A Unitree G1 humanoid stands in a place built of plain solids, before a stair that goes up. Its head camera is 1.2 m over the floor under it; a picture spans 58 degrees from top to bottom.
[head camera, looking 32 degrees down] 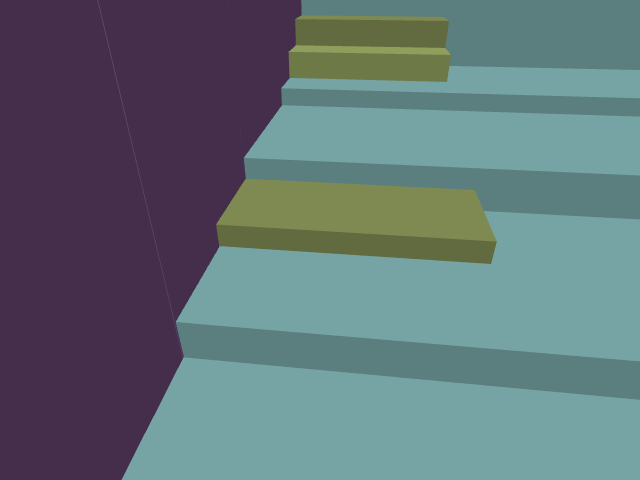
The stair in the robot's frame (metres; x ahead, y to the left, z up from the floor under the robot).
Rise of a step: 0.11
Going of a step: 0.48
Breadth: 1.15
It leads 7 degrees to the right of straight ahead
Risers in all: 3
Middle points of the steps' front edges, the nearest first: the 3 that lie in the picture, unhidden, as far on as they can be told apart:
1.04 -0.07 0.17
1.52 -0.13 0.29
2.00 -0.19 0.40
